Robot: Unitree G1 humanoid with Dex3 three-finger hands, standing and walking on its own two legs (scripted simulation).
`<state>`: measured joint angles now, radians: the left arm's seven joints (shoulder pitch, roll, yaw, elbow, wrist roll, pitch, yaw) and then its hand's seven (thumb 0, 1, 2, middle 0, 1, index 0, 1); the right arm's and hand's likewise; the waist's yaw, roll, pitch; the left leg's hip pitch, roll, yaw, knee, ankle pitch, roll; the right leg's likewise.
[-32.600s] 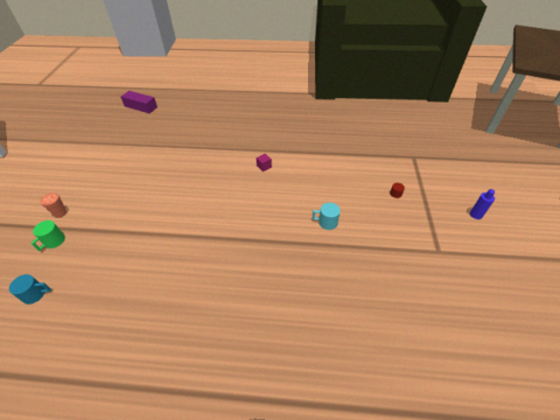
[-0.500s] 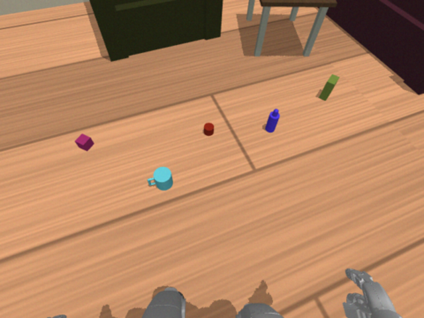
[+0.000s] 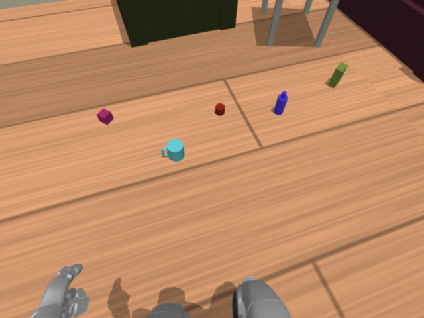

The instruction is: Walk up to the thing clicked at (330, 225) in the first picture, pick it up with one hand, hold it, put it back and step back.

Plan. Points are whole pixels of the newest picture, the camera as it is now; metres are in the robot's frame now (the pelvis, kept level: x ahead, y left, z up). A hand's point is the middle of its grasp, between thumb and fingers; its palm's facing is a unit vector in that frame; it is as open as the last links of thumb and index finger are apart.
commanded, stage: step back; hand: left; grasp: from above
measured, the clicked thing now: (172, 150) +0.93 +0.21 -0.70
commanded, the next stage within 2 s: stand in 1.42 s
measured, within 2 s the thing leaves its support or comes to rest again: neither
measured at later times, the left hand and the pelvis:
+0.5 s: hand out of the picture -0.10 +0.25 -0.12, palm faces -0.03 -0.89 -0.45, open 7.3 cm; pelvis -0.14 -0.03 +0.01, yaw -3 degrees
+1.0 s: hand out of the picture -0.07 +0.23 -0.13, palm faces +0.01 -0.91 -0.41, open 7.3 cm; pelvis -0.13 -0.04 +0.01, yaw +0 degrees
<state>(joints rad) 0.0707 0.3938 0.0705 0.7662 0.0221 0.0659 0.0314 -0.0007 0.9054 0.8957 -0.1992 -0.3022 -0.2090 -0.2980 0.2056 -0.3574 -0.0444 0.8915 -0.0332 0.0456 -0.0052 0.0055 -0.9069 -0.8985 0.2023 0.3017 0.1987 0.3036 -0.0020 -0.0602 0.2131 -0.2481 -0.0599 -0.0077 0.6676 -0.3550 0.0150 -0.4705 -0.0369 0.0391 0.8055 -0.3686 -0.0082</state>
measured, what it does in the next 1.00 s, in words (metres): walks backwards: right foot, then left foot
